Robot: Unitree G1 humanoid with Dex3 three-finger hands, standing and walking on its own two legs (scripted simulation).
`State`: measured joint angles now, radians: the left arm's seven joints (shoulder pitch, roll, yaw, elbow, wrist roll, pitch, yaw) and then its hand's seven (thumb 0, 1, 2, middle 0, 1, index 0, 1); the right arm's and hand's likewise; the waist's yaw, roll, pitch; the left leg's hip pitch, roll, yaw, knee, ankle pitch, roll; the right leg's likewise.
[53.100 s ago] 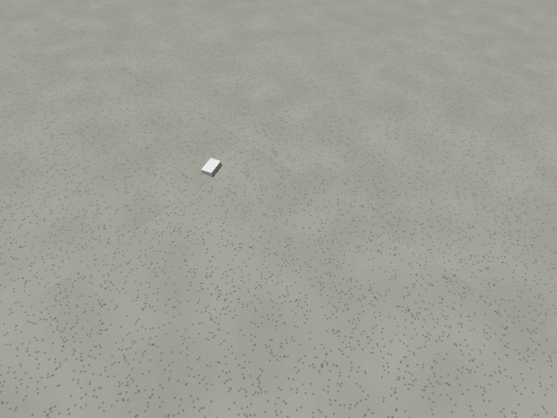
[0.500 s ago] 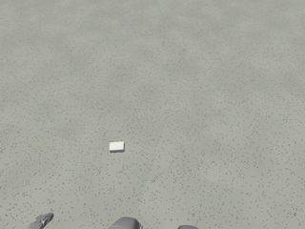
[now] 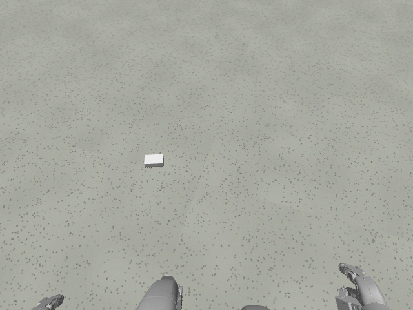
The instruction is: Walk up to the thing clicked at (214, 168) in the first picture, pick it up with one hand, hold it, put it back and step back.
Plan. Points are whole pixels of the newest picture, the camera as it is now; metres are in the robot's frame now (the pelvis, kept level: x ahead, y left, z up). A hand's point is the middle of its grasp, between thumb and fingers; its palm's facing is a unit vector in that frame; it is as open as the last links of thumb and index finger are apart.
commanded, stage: step back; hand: left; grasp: from above
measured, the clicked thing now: (153, 160) +0.86 +0.32 -0.74
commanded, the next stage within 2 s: stand in 1.54 s
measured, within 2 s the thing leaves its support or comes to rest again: neither
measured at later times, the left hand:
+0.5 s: hand out of the picture -0.10 +0.29 -0.13, palm faces +0.06 -0.92 -0.40, open 7.4 cm
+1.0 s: hand out of the picture -0.18 +0.30 -0.14, palm faces +0.03 -0.92 -0.38, open 7.4 cm
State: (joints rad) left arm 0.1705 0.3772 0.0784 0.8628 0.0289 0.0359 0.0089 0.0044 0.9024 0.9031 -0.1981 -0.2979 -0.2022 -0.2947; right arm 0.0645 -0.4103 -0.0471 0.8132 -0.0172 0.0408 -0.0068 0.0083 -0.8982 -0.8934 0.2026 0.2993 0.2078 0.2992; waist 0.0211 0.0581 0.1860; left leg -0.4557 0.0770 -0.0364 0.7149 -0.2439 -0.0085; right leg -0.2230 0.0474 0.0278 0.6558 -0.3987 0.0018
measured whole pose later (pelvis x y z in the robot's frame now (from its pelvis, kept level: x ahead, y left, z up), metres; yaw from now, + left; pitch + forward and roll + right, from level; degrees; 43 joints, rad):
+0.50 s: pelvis -0.18 +0.00 +0.01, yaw +3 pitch -3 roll -1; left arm 0.15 0.41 0.07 0.86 0.01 0.05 0.02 0.00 0.90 0.90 -0.20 -0.30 -0.20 -0.29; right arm 0.17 -0.36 -0.03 0.88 -0.04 0.04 0.01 0.01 -0.90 -0.89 0.20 0.30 0.21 0.30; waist 0.01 -0.01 0.15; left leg -0.31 0.00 -0.02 0.60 -0.24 0.03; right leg -0.43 0.08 0.10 1.11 -0.48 0.00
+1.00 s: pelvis -0.22 +0.02 +0.02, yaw +2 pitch -3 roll +0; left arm 0.23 0.42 0.06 0.98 0.03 0.02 -0.02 0.01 0.90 0.90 -0.20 -0.30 -0.20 -0.29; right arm 0.29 -0.37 -0.08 0.98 -0.04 -0.04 0.03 0.01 -0.90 -0.89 0.20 0.30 0.21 0.30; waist 0.00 -0.05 0.08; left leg -0.24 -0.03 0.01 0.57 -0.27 0.04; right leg -0.34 -0.02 0.05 0.90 -0.46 -0.03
